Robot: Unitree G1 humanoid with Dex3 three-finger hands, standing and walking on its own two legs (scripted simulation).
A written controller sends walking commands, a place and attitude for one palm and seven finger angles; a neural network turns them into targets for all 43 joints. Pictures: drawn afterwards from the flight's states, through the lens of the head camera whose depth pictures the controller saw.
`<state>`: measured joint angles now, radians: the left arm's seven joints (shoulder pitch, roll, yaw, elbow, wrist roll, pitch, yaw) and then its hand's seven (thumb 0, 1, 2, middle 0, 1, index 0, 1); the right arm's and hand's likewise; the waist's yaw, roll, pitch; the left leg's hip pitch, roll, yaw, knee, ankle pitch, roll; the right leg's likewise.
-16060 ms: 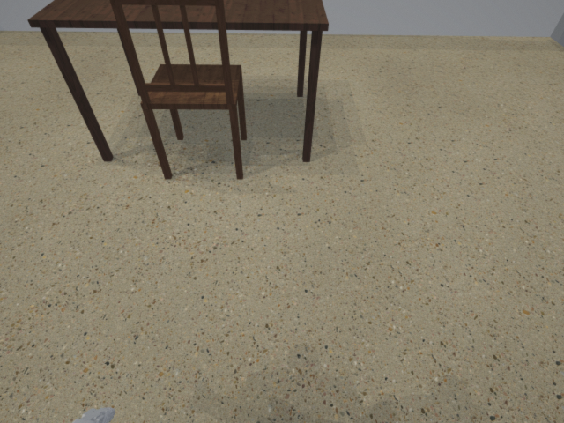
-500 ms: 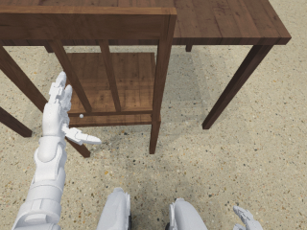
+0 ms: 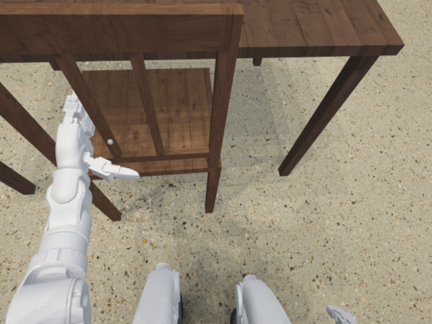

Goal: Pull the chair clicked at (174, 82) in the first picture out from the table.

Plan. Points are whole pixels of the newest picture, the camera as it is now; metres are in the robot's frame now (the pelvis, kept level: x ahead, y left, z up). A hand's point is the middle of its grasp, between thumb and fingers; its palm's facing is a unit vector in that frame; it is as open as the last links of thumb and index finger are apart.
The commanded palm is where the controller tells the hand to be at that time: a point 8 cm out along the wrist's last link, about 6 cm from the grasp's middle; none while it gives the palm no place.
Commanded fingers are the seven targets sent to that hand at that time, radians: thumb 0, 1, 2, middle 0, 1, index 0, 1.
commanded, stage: push the fingers through the gap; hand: left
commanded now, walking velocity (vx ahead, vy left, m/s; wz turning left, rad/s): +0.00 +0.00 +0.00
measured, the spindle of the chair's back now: (96, 115) +0.49 +0.22 +0.03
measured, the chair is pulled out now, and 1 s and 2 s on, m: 0.00 0.00 0.02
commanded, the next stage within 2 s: hook a spindle and tug to test in 0.60 s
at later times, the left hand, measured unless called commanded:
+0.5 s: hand (113, 131) +0.46 +0.19 +0.03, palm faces +0.09 -1.00 -0.05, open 16.9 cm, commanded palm +0.43 +0.23 +0.03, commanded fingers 0.00 -0.50 0.30 -0.06 -0.08 -0.06 -0.08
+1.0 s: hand (113, 130) +0.46 +0.19 +0.03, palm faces +0.10 -0.99 -0.04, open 15.9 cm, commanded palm +0.43 +0.23 +0.03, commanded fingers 0.00 -0.44 0.32 -0.34 -0.96 -0.34 -0.96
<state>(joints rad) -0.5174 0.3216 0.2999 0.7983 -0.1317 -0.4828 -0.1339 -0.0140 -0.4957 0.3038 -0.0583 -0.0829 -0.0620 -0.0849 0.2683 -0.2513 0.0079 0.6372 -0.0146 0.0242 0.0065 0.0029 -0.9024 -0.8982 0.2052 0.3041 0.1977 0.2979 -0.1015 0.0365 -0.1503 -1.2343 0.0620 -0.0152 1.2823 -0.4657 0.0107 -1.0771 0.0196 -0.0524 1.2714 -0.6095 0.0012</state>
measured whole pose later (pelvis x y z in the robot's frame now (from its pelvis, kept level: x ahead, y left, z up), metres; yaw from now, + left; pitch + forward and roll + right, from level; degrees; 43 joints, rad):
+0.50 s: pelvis +0.00 +0.00 +0.00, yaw +0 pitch +25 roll -4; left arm -0.62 0.35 0.33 0.89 -0.10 -0.50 -0.11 -0.01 -0.50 0.30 -0.06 -0.08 -0.06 -0.08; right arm 0.29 -0.25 0.01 0.64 -0.02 0.07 0.02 0.00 -0.90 -0.90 0.20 0.30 0.20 0.30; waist -0.12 0.04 -0.15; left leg -1.27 0.06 -0.02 1.29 -0.47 0.01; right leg -1.11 0.02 -0.05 1.28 -0.61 0.00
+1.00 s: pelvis +0.00 +0.00 +0.00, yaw +0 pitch +25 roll -4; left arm -0.63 0.35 0.33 0.91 -0.10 -0.51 -0.11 -0.01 -0.50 0.30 -0.18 -0.47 -0.17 -0.47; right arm 0.27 -0.25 0.01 0.63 -0.02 0.08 0.02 0.00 -0.90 -0.90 0.20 0.30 0.20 0.30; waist -0.12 0.04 -0.15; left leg -1.26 0.06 -0.02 1.29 -0.47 0.01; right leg -1.10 0.02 -0.06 1.28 -0.61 0.00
